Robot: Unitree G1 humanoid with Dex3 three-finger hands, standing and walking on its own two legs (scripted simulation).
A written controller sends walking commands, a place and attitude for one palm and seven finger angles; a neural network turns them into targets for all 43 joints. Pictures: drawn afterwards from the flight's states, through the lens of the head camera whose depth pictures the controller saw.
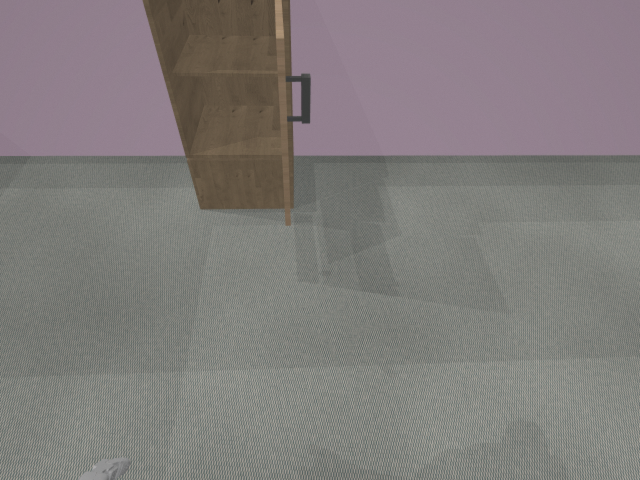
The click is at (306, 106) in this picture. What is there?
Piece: cupboard door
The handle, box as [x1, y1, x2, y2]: [286, 74, 310, 123]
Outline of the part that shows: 286,76 286,81 301,82 301,115 287,116 287,121 301,120 302,123 309,122 309,74 301,74 300,76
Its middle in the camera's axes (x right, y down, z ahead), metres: -0.06 -0.36 +1.00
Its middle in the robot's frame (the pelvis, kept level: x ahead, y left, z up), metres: +0.99 +0.11 -0.03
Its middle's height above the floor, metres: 0.73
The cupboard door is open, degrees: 92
